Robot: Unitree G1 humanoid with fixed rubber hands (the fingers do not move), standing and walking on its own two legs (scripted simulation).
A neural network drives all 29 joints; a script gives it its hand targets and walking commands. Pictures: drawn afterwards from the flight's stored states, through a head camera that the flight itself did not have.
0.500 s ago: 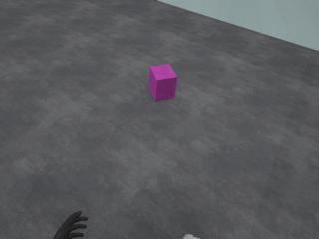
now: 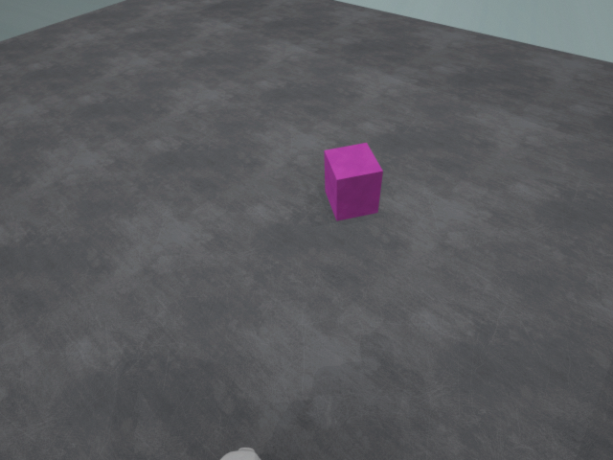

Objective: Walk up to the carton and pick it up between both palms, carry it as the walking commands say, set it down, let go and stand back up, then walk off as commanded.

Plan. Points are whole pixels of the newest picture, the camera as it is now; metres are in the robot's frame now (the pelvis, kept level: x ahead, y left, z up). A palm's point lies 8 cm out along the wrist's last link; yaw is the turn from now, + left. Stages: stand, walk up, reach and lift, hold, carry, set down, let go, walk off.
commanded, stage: walk up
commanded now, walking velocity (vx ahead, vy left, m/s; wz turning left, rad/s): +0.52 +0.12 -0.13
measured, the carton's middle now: (351, 182) +1.35 -0.07 -0.66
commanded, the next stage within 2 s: none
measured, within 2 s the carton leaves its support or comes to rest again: neither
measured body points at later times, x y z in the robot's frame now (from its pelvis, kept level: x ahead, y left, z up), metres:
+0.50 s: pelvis +0.20 +0.03 +0.00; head +0.18 +0.07 +0.45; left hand +0.32 +0.26 -0.15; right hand +0.16 -0.24 -0.12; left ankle +0.15 +0.19 -0.75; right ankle +0.27 -0.13 -0.68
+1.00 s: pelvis +0.38 -0.05 +0.00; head +0.38 -0.09 +0.45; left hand +0.30 +0.19 -0.13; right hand +0.49 -0.29 -0.15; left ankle +0.43 +0.13 -0.67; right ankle +0.34 -0.14 -0.75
